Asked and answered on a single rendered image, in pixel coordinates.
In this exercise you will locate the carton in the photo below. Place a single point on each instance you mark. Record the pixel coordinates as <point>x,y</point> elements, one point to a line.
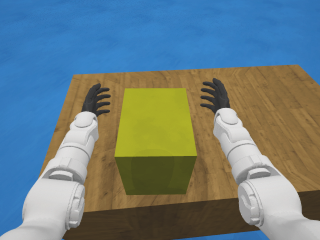
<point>155,150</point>

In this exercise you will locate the left robot upper arm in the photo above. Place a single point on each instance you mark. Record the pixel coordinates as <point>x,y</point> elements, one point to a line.
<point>54,207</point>

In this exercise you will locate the robot left forearm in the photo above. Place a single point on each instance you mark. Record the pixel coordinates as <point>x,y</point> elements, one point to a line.
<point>72,158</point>

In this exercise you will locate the robot right forearm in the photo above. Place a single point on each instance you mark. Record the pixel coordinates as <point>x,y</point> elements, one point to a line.
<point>246,160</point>

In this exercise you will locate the right robot upper arm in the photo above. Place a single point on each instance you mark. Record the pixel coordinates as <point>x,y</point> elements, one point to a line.
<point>271,204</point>

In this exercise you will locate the pedestal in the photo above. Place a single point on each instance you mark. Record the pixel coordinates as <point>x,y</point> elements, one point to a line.
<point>279,105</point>

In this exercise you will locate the left robot hand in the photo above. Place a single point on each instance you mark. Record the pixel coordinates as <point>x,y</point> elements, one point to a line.
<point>90,104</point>

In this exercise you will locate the right robot hand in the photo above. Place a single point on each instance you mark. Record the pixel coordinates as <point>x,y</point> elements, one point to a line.
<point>220,99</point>

